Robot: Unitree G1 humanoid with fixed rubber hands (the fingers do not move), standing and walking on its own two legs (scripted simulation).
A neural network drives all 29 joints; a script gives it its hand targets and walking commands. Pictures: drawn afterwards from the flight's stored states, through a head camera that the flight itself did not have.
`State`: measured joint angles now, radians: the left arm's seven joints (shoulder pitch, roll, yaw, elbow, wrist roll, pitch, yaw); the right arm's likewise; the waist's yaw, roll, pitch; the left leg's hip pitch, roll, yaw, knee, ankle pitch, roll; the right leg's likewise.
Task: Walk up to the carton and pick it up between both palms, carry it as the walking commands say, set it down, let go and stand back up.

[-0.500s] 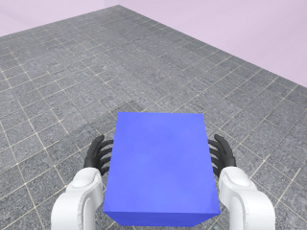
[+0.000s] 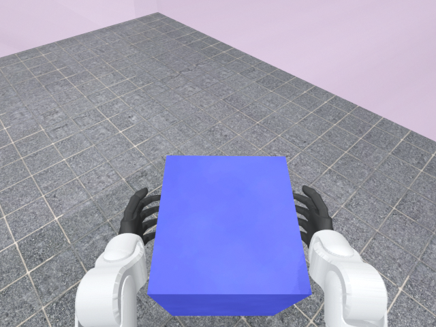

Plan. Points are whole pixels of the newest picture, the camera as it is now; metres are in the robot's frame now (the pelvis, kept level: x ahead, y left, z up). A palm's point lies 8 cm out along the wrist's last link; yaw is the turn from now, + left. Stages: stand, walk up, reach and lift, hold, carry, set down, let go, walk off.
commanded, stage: carry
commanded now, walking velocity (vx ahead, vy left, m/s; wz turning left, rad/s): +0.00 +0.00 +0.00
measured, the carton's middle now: (224, 242) +0.27 +0.00 +0.02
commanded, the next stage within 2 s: none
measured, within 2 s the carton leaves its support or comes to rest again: neither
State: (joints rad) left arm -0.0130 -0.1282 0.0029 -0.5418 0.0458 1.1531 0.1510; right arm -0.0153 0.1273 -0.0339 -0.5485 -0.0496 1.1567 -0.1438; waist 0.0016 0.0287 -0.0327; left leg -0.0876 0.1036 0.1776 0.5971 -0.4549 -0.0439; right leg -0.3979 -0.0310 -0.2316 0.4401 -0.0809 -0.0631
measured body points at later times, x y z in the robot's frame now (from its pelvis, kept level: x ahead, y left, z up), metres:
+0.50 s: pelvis +0.15 +0.03 +0.01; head +0.14 +0.04 +0.46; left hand +0.41 +0.17 +0.10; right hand +0.41 -0.13 +0.10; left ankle +0.13 +0.12 -0.73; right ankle +0.09 -0.09 -0.73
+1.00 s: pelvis +0.15 +0.02 +0.01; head +0.14 +0.02 +0.46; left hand +0.42 +0.15 +0.09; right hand +0.40 -0.14 +0.09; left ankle +0.13 +0.12 -0.73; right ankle +0.09 -0.09 -0.73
